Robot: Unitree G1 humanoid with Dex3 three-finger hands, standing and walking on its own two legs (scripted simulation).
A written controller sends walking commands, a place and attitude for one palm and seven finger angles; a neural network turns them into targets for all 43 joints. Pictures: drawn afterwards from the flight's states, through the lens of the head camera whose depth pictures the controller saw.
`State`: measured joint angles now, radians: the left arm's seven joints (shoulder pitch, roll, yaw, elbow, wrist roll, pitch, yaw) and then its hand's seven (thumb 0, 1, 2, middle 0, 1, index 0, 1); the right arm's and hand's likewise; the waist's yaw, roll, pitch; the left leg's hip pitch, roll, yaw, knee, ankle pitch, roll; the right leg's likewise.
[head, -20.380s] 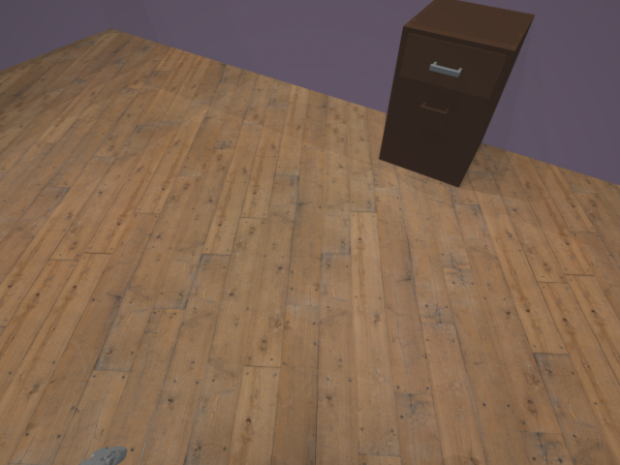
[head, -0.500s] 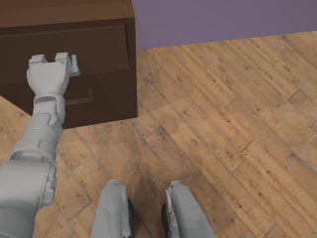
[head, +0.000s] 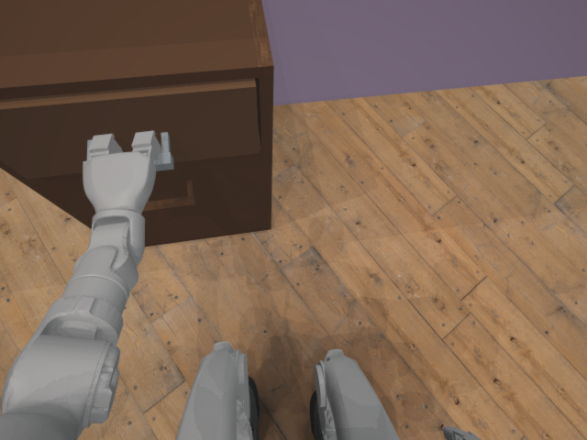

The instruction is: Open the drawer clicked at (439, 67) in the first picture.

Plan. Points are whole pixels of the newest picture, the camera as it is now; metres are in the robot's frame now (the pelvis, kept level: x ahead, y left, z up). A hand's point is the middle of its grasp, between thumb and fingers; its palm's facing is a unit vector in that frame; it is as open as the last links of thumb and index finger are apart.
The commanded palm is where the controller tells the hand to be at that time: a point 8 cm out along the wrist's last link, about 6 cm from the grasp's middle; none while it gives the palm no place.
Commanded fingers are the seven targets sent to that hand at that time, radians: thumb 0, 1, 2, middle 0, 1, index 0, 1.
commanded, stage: pull the drawer open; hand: left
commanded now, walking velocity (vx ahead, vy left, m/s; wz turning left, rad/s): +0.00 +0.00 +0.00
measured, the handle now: (129, 154) +0.51 +0.24 -0.06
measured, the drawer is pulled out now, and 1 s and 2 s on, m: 0.01 0.05 0.07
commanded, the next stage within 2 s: none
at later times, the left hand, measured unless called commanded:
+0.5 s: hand (137, 206) +0.44 +0.23 -0.08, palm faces -0.04 -0.06 -1.00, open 5.6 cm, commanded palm +0.40 +0.21 -0.03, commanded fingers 0.00 0.90 0.90 -0.40 -1.35 -0.40 -1.35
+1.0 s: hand (137, 217) +0.42 +0.22 -0.08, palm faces -0.05 -0.06 -1.00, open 5.7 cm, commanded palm +0.38 +0.21 -0.03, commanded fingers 0.00 0.90 0.90 -0.40 -1.35 -0.40 -1.35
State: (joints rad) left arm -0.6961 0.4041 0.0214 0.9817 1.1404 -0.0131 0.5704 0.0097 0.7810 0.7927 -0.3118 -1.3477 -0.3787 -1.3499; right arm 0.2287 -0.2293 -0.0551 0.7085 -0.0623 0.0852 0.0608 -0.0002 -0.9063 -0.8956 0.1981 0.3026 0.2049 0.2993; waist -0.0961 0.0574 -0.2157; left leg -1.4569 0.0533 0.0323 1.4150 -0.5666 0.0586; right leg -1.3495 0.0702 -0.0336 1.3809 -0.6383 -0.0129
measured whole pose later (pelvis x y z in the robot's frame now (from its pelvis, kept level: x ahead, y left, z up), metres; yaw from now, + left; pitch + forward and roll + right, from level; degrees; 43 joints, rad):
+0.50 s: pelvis +0.00 +0.00 +0.00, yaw +0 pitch +33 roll -4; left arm -0.64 0.37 0.01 0.97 1.15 -0.01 0.61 0.01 0.77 0.80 -0.30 -1.35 -0.36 -1.31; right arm 0.23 -0.23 -0.06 0.71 -0.06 0.10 0.07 0.00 -0.91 -0.90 0.20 0.30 0.20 0.30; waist -0.09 0.06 -0.22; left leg -1.43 0.05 0.04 1.40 -0.56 0.06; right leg -1.32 0.06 -0.03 1.37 -0.63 -0.01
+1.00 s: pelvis -0.01 +0.00 +0.01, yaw +0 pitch +33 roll -4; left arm -0.59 0.35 0.00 0.93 1.14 0.00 0.60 0.01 0.77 0.79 -0.30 -1.35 -0.36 -1.29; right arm 0.22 -0.23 -0.07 0.71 -0.06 0.10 0.06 0.00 -0.91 -0.90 0.20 0.30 0.20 0.30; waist -0.08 0.06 -0.22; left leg -1.41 0.05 0.04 1.39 -0.55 0.06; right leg -1.31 0.07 -0.02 1.37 -0.62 -0.01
